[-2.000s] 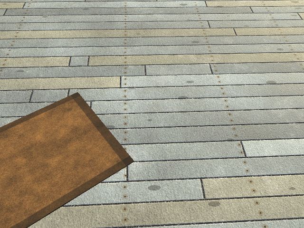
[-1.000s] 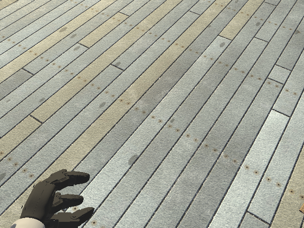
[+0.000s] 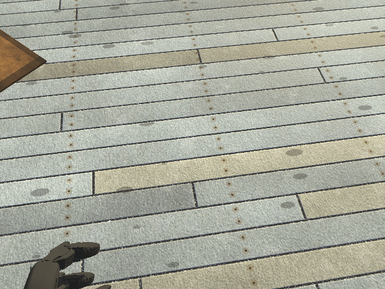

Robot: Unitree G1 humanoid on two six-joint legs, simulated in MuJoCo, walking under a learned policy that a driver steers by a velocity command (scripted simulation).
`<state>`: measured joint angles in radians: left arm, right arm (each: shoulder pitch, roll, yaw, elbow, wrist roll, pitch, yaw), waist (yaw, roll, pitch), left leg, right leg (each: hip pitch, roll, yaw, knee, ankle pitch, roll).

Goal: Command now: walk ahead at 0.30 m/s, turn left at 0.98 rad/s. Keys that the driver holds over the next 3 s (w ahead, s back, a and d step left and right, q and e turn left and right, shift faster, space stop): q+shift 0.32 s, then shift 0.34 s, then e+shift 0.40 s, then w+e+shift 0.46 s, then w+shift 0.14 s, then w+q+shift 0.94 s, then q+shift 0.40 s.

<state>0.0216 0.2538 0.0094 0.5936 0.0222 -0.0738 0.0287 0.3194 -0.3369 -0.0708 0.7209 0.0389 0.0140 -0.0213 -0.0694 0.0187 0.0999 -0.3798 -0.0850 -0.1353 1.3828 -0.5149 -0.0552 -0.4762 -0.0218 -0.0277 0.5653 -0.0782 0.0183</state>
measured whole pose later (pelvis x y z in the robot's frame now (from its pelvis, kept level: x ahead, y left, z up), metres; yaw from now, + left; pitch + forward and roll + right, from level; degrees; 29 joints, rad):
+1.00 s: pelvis +0.18 -0.01 +0.02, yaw +17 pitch +2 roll +1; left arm 0.17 0.30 0.09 0.70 -0.04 0.03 0.02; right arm 0.12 -0.27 -0.09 0.64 0.00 -0.01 -0.03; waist 0.03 -0.03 0.04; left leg -0.33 -0.09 -0.09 0.65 -0.44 -0.03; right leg -0.34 0.06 0.18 0.54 -0.23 0.01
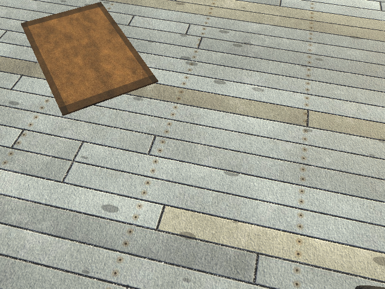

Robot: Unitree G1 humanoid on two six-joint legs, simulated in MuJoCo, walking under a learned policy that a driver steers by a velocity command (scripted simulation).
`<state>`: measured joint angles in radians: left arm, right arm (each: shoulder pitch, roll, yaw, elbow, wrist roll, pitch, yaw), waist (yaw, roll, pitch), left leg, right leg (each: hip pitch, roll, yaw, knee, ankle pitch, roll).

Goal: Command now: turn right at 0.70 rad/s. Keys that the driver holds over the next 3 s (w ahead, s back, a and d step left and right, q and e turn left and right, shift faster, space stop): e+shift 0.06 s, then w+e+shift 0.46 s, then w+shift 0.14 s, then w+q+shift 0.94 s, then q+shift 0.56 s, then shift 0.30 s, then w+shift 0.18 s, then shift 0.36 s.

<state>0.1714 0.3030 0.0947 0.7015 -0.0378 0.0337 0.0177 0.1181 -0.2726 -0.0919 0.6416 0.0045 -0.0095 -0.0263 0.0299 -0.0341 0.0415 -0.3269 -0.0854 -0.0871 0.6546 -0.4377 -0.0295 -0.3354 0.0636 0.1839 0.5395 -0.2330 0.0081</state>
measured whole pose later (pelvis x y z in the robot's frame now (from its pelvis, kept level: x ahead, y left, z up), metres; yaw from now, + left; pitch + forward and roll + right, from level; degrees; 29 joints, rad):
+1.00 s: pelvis +0.43 -0.32 -0.01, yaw -27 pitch +1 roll -1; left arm 0.45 0.24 0.03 0.90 0.02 -0.11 -0.01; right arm 0.16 -0.27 -0.03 0.80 0.00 -0.02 0.06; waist 0.04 0.03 0.04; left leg -0.80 0.05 0.08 0.91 0.04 0.10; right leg 0.21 0.12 -0.19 0.14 -0.37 -0.09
